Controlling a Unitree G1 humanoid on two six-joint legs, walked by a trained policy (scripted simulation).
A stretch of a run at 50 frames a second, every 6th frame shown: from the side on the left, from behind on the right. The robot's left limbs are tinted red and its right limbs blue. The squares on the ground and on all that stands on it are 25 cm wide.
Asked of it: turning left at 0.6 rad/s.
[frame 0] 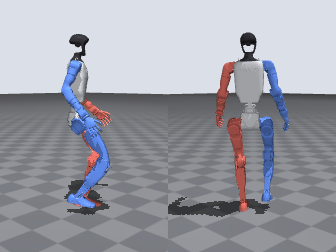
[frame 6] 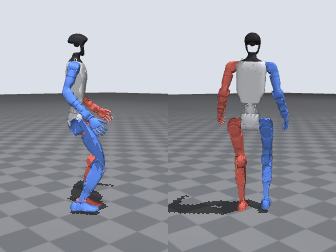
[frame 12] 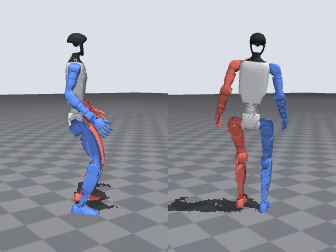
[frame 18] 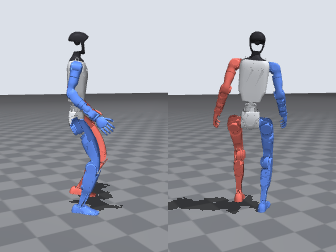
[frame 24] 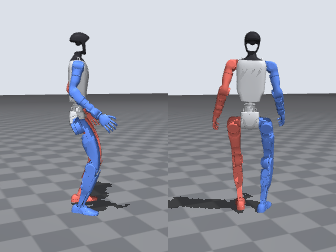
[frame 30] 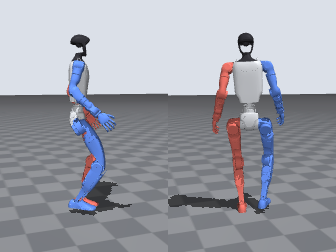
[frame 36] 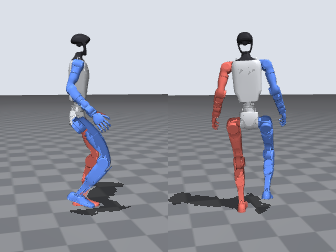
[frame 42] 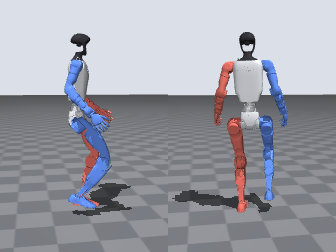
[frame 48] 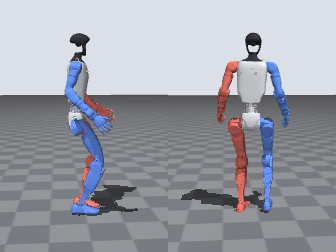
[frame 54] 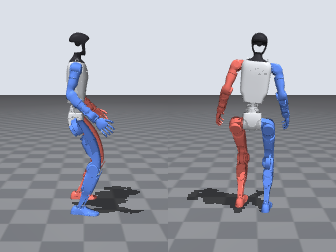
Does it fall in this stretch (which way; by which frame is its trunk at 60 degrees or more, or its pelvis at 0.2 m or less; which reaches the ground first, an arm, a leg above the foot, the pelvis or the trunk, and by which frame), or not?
no
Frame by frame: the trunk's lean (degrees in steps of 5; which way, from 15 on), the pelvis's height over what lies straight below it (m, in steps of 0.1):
0: 5, 0.7
6: 5, 0.7
12: 5, 0.7
18: 5, 0.8
24: 5, 0.8
30: 5, 0.8
36: 5, 0.8
42: 5, 0.8
48: 5, 0.8
54: 5, 0.8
